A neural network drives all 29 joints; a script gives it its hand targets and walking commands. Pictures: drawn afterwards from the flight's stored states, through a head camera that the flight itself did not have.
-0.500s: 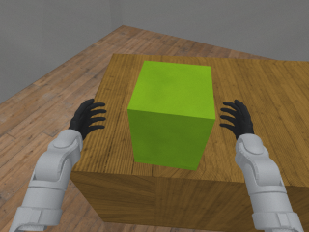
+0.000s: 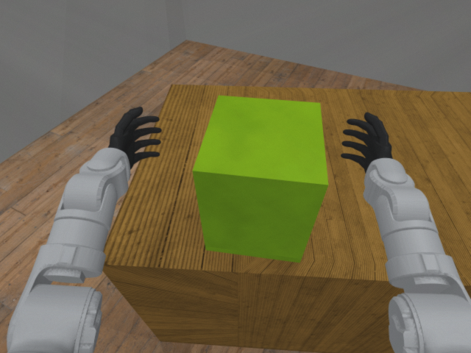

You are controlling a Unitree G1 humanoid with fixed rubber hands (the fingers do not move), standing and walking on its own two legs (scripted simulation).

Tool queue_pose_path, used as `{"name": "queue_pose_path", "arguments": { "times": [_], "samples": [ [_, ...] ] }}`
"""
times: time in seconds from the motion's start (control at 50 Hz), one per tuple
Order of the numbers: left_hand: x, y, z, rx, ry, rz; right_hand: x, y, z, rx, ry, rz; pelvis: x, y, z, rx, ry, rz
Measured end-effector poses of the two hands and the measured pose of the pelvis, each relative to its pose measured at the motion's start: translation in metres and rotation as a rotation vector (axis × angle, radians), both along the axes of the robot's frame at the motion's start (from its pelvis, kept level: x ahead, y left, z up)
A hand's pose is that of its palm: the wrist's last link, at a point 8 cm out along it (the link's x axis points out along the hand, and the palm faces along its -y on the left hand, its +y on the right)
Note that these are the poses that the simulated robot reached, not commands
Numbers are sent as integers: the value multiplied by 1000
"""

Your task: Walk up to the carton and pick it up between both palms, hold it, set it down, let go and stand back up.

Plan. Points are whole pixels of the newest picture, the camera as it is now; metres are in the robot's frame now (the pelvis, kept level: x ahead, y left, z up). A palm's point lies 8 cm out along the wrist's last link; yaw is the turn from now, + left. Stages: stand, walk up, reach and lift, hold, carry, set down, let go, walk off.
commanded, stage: reach and lift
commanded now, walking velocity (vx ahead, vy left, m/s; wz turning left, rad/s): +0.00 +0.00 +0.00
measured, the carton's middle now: (259, 180) +0.46 -0.03 +0.03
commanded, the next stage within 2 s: none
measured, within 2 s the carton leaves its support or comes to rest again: neither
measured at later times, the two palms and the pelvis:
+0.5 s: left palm (141, 121) +0.46 +0.18 +0.18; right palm (375, 135) +0.44 -0.22 +0.16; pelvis +0.01 +0.00 +0.00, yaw +0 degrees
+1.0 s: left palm (165, 160) +0.47 +0.16 +0.08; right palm (363, 178) +0.43 -0.23 +0.06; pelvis +0.01 +0.00 +0.00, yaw +0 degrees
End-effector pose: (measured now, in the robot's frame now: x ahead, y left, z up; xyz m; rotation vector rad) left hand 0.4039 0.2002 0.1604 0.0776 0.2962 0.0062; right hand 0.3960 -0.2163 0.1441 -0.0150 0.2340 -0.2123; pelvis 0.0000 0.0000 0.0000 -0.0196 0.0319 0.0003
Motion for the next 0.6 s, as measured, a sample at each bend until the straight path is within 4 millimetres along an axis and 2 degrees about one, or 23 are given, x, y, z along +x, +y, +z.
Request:
{"name": "queue_pose_path", "arguments": {
  "times": [0.24,0.38,0.48,0.6],
  "samples": [
    [29,-6,14,-11,-11,23,25,2,19,17,-9,-5,1,0,0,1,63,-1],
    [48,-14,24,-12,-17,27,39,-2,27,47,-4,-27,4,0,-1,0,103,-2],
    [57,-21,22,-17,-19,15,43,-6,21,56,0,-38,6,0,-1,-1,113,-3],
    [60,-27,3,-20,9,10,43,-9,1,63,28,-52,6,1,-1,-2,123,-3]
  ]
}}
